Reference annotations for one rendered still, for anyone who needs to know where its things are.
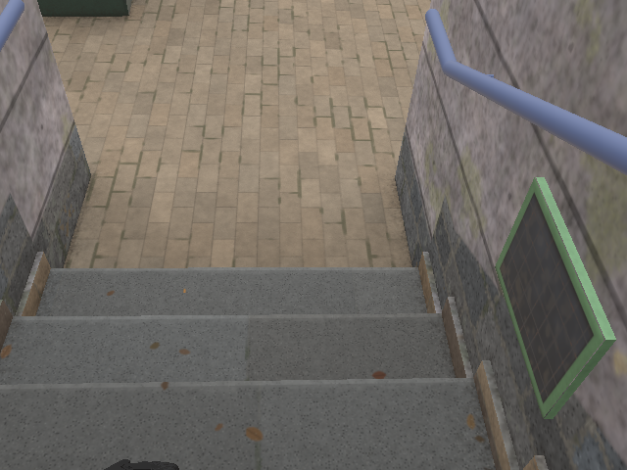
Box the stairs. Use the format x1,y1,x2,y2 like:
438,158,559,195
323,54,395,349
0,267,496,470

